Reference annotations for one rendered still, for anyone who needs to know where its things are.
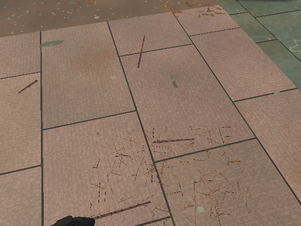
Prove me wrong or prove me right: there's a robot left hand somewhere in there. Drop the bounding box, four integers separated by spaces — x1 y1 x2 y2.
51 216 95 226

